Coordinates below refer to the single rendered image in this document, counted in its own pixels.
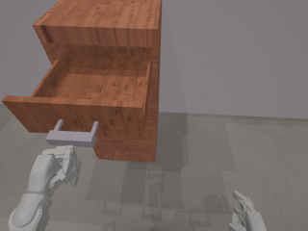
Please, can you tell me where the left robot hand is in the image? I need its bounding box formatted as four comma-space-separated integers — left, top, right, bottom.
27, 145, 82, 198

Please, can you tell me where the cabinet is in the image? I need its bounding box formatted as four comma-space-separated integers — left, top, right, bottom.
33, 0, 163, 163

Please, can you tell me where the left robot forearm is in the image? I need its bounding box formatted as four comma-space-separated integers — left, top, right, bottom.
7, 192, 52, 231

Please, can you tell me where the handle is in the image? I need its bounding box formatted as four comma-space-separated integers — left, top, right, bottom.
46, 119, 99, 147

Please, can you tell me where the drawer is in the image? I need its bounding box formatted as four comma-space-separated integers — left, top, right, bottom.
2, 44, 152, 139

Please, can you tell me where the right robot hand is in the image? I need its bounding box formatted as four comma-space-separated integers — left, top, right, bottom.
229, 190, 267, 231

